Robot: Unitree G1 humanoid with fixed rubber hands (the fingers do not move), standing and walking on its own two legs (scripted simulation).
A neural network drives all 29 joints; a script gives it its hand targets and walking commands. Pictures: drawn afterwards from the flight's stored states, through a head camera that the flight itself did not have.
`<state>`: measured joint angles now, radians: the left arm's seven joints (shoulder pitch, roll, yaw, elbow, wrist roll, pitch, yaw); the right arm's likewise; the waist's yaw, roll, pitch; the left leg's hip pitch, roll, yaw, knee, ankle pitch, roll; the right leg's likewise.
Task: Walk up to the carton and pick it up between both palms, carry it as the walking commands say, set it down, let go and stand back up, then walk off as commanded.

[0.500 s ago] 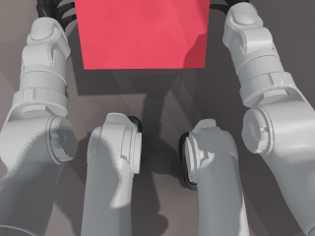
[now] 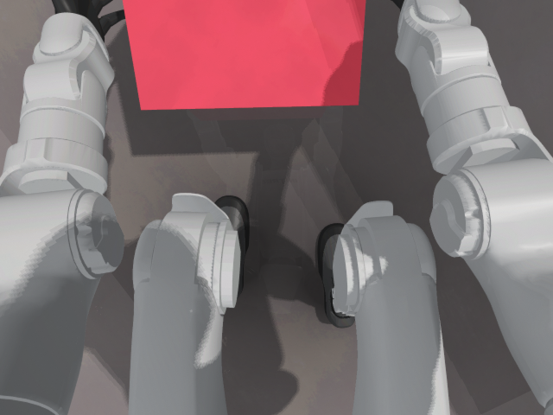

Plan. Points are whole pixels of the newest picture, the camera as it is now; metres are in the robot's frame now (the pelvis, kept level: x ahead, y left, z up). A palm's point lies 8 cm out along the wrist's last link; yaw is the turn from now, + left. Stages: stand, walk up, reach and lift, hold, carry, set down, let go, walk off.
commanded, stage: set down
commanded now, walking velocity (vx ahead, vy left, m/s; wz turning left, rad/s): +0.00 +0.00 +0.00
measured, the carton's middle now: (249, 26) +0.54 +0.08 -0.26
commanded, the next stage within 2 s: none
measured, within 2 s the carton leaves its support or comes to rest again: rests again in 0.52 s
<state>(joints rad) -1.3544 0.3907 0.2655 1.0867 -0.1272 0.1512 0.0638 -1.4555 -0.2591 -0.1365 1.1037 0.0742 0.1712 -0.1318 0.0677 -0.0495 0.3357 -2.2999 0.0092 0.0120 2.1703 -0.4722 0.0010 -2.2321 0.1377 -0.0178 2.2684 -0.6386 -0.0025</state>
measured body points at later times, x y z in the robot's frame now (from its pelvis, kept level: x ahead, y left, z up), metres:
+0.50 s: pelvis +0.00 +0.00 -0.01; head +0.36 +0.02 +0.25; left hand +0.53 +0.26 -0.17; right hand +0.57 -0.10 -0.17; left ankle +0.14 +0.12 -0.32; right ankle +0.10 -0.10 -0.32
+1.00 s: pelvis +0.01 +0.01 -0.01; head +0.37 +0.02 +0.24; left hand +0.53 +0.26 -0.19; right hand +0.58 -0.10 -0.19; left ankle +0.14 +0.12 -0.32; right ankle +0.10 -0.10 -0.32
